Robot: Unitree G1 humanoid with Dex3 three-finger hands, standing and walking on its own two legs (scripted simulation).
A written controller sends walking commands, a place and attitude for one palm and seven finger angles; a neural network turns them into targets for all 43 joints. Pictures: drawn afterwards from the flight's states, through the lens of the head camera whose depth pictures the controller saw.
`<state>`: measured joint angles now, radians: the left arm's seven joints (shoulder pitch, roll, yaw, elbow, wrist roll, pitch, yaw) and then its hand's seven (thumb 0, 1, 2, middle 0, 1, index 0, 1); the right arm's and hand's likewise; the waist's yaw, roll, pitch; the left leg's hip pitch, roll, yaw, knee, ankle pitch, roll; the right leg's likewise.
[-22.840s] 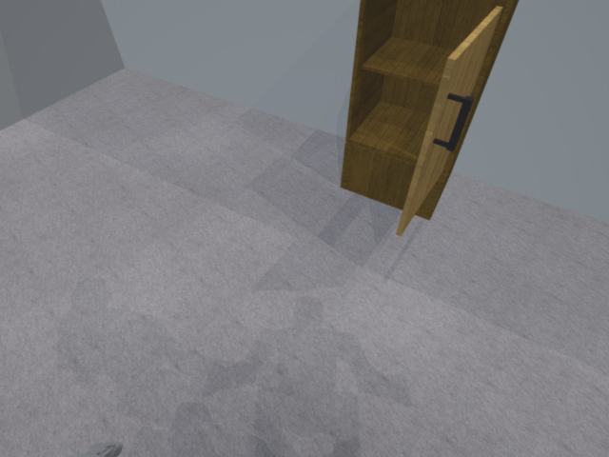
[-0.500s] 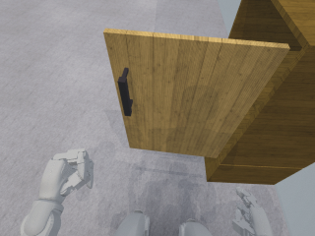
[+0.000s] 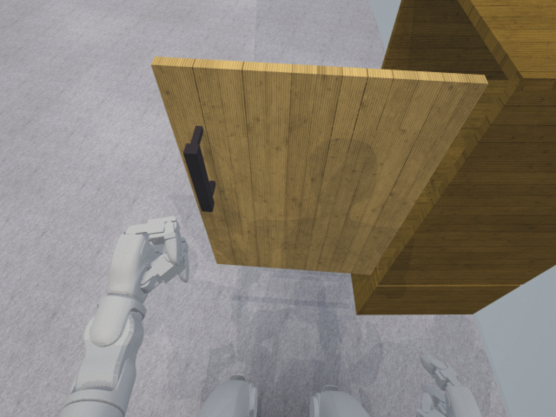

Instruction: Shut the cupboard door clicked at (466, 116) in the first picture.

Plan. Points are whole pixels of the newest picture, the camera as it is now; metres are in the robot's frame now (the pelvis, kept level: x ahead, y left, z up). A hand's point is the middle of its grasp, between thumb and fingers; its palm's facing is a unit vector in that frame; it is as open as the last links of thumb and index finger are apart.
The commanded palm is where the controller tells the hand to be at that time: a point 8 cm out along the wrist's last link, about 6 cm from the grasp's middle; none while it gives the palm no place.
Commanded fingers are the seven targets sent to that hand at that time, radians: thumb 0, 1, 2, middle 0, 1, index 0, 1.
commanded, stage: bring the fist close to the handle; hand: left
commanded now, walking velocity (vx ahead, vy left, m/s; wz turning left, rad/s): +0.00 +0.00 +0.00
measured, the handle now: (203, 171) +0.47 +0.15 +0.04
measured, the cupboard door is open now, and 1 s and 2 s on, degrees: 85 85 68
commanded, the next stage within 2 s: push the door shut along its arc in 0.72 s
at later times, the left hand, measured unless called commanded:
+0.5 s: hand (212, 221) +0.38 +0.12 +0.05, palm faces -0.03 -1.00 -0.02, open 3.1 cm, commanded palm +0.35 +0.17 +0.05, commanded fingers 0.00 0.90 0.90 -1.30 -1.50 -1.30 -1.50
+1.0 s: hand (212, 219) +0.38 +0.12 +0.05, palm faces -0.06 -1.00 -0.05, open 3.1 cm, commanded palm +0.38 +0.17 +0.05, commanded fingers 0.00 0.90 0.90 -1.30 -1.50 -1.30 -1.50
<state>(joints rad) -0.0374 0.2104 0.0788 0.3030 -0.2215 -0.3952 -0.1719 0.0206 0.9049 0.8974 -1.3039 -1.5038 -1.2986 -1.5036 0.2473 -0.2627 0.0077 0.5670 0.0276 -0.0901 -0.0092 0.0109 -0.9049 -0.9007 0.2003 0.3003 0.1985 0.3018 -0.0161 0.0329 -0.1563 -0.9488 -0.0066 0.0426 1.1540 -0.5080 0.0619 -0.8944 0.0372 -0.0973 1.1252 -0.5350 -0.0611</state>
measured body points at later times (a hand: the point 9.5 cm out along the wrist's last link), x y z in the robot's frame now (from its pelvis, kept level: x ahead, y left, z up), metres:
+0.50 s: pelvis +0.00 +0.00 +0.00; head +0.08 +0.00 +0.45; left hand +0.37 +0.17 +0.05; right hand +0.11 -0.25 -0.11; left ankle +0.03 +0.08 -0.65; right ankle +0.01 -0.09 -0.65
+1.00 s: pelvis -0.01 +0.00 +0.00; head +0.07 +0.00 +0.44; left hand +0.38 +0.17 +0.05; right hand +0.12 -0.26 -0.11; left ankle +0.03 +0.08 -0.65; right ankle +0.01 -0.09 -0.65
